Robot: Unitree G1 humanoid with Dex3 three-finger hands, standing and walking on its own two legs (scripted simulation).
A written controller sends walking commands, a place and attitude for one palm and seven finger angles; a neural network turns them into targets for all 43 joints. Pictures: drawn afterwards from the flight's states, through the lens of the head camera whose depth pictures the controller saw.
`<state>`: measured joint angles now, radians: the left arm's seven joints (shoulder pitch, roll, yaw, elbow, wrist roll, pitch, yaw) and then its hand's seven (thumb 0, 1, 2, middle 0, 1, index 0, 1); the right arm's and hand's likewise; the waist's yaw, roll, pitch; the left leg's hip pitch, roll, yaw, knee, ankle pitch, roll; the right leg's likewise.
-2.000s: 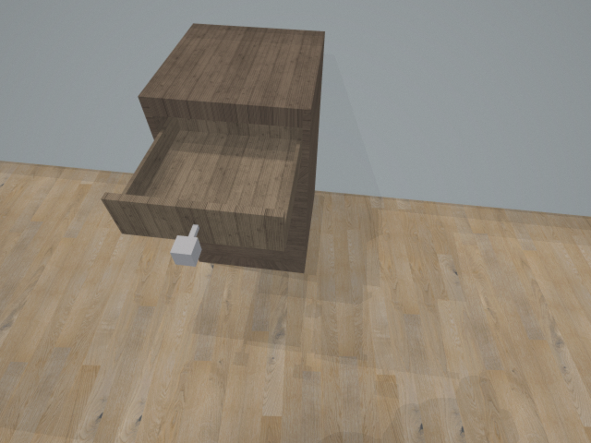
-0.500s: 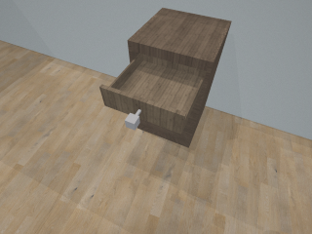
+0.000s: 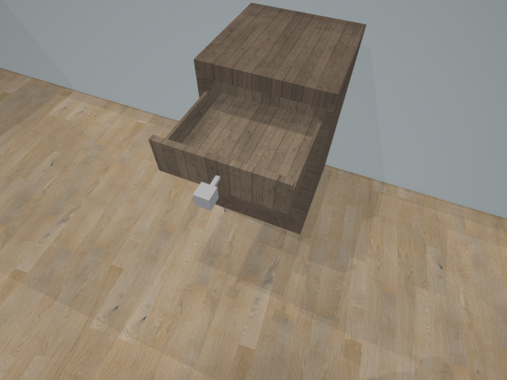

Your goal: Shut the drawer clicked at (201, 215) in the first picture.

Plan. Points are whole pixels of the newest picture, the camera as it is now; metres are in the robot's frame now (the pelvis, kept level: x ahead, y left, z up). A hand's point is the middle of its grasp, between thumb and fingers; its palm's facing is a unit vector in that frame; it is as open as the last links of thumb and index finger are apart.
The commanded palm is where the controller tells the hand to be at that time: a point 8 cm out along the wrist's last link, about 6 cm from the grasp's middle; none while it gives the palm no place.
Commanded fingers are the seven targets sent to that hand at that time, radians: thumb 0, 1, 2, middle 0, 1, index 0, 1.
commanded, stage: turn to face it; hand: left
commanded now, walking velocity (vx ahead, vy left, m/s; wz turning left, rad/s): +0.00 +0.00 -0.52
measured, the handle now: (210, 189) +0.55 +0.15 -0.14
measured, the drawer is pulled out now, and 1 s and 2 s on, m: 0.30 0.30 0.30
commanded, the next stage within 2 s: take the last steps up to it in 0.52 s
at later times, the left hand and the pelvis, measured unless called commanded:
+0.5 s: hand out of the picture +0.05 +0.16 -0.17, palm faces -0.11 -0.97 -0.23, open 7.4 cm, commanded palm none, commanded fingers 0.00 0.90 0.90 -0.20 -0.30 -0.20 -0.30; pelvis +0.00 -0.03 +0.00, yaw -12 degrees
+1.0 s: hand (175, 356) +0.18 +0.16 -0.17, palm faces -0.26 -0.94 -0.22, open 7.4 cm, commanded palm none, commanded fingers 0.00 0.90 0.90 -0.20 -0.30 -0.20 -0.30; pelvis +0.05 -0.01 -0.01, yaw -16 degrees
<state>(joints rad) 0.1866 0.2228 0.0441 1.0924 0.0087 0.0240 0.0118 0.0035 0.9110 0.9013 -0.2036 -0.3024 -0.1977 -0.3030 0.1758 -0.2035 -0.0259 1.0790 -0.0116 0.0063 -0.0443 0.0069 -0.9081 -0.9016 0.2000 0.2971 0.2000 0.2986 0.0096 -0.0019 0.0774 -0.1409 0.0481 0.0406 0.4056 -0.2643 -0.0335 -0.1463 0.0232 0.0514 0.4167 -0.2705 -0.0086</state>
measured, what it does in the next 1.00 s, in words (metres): steps on the spot, turning right: left foot, then right foot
